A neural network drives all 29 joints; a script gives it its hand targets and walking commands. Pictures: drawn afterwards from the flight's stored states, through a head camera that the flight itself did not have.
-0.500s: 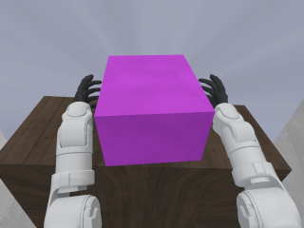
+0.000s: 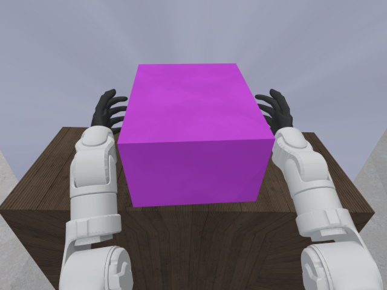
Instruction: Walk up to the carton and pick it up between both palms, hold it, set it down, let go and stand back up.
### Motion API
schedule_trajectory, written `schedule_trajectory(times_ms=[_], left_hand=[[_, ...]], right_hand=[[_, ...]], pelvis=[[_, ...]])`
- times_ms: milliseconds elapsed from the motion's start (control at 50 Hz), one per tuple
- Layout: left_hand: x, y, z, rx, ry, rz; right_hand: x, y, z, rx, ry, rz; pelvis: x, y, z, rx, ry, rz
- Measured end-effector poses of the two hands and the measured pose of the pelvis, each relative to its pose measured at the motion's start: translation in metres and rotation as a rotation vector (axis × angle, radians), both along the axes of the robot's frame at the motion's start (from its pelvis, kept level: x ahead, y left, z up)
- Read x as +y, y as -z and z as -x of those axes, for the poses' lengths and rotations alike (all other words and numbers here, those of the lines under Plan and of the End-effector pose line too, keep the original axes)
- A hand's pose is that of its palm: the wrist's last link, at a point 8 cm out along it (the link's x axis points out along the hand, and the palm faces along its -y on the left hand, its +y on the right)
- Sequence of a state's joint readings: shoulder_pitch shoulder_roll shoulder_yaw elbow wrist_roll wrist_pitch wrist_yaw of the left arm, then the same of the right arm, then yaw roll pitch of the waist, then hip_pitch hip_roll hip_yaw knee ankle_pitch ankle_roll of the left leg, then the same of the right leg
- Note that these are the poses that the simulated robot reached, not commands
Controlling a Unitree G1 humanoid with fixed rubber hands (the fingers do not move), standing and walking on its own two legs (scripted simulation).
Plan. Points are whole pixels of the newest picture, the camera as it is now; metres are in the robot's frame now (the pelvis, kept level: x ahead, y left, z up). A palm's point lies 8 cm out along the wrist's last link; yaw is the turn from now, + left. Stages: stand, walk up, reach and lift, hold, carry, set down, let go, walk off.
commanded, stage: hold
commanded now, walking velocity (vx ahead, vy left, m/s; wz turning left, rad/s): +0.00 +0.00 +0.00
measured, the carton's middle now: (191, 125) +0.44 +0.01 +0.19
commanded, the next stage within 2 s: none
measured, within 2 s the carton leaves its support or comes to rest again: neither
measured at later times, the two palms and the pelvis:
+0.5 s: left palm (103, 132) +0.38 +0.18 +0.21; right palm (272, 129) +0.37 -0.16 +0.22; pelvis +0.01 +0.01 +0.00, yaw +1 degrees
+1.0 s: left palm (102, 131) +0.36 +0.18 +0.22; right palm (277, 128) +0.36 -0.16 +0.23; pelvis +0.00 +0.00 +0.00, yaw +0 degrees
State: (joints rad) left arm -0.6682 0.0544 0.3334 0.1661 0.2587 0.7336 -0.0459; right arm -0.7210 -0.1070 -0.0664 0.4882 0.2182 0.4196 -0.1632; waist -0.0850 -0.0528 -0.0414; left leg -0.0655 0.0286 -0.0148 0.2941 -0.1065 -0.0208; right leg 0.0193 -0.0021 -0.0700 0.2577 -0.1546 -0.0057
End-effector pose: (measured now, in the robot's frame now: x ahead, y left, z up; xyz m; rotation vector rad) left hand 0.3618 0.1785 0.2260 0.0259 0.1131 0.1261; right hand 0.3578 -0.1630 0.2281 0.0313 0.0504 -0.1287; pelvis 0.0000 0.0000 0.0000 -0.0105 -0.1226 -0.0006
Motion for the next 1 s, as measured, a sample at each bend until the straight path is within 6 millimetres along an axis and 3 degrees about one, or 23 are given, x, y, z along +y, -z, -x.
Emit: schedule_trajectory(times_ms=[280, 460, 760, 1000], left_hand=[[0.011, 0.003, -0.010, 0.014, 0.006, -0.001], [0.008, 0.017, -0.017, 0.041, 0.010, -0.013], [-0.008, 0.018, -0.007, 0.029, 0.014, -0.009], [0.003, 0.004, -0.002, 0.014, -0.010, 0.006]], right_hand=[[0.011, -0.003, -0.012, 0.015, -0.009, 0.020], [0.009, 0.010, -0.017, 0.041, -0.004, 0.021], [-0.007, 0.013, -0.005, 0.030, 0.005, 0.003], [0.003, 0.002, -0.007, 0.016, -0.013, -0.005]], pelvis=[[0.000, 0.000, -0.001, 0.009, -0.009, 0.002], [0.005, 0.000, -0.008, 0.023, -0.007, 0.003], [0.005, 0.000, -0.011, 0.003, 0.009, 0.002], [-0.001, 0.000, -0.002, 0.014, -0.002, 0.001]])
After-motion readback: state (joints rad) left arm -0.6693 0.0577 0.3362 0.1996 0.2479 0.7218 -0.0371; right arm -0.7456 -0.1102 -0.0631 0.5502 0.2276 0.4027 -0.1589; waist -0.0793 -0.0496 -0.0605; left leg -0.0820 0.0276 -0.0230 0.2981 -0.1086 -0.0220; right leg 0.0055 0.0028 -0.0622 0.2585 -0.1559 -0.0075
